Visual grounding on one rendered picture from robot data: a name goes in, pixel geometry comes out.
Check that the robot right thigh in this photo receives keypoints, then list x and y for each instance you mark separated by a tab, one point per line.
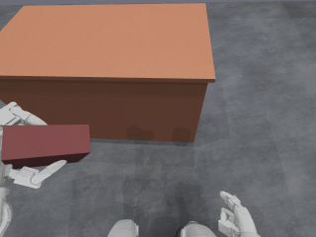
196	230

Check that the table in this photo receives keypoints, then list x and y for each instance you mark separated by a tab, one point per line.
130	71

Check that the robot left thigh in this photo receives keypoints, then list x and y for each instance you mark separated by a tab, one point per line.
124	228

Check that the left robot hand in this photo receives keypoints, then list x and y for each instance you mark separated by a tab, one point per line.
12	114

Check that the sponge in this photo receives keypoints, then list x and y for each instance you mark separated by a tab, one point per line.
38	145

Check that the left robot forearm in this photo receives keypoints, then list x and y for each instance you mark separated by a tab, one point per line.
6	211

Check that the robot thigh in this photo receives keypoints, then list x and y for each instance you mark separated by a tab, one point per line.
124	228
196	230

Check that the right robot hand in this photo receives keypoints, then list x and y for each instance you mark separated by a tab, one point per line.
237	223

